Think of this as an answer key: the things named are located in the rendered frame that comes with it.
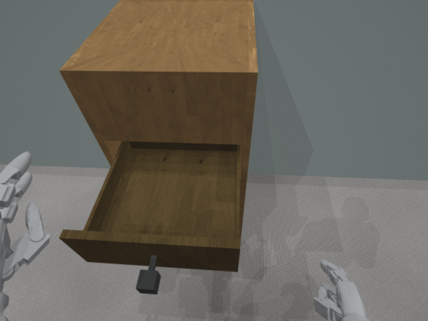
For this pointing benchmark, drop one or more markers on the left robot hand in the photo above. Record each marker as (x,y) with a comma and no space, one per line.
(13,184)

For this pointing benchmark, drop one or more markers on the handle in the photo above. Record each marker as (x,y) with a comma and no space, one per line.
(149,280)

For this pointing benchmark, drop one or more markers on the cabinet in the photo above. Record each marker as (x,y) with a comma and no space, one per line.
(180,71)

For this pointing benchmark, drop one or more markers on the drawer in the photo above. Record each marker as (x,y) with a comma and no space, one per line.
(179,201)

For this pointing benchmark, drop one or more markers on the right robot hand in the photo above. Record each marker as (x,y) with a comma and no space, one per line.
(343,301)

